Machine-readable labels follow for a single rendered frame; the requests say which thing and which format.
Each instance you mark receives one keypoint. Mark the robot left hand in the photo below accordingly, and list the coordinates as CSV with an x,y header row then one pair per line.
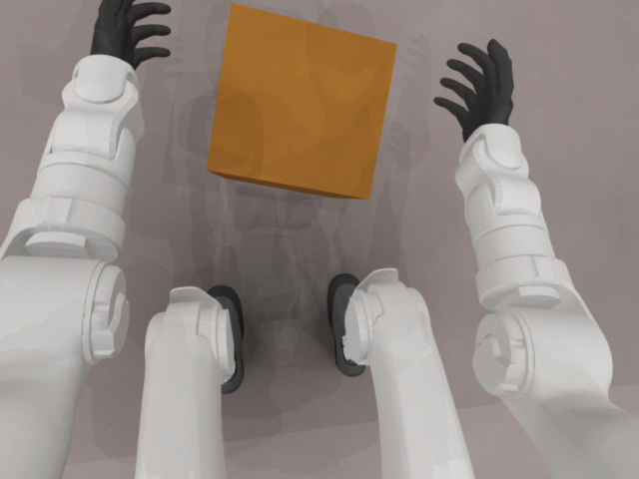
x,y
115,34

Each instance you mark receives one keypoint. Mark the robot left foot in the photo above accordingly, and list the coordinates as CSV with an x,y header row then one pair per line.
x,y
229,299

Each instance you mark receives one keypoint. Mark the right robot upper arm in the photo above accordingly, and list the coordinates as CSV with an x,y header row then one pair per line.
x,y
552,370

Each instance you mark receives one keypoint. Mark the right robot forearm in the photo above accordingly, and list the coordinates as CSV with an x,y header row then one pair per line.
x,y
516,262

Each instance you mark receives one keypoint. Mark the carton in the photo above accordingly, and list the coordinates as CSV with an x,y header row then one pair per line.
x,y
300,105

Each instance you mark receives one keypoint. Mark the robot right hand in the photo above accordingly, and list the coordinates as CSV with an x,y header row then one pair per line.
x,y
492,102

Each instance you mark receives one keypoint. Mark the left robot forearm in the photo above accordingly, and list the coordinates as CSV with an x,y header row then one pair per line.
x,y
76,206

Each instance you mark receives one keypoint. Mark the left robot upper arm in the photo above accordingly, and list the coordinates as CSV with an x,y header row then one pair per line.
x,y
58,317

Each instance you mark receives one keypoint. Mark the robot left thigh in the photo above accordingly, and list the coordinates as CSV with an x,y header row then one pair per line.
x,y
180,435

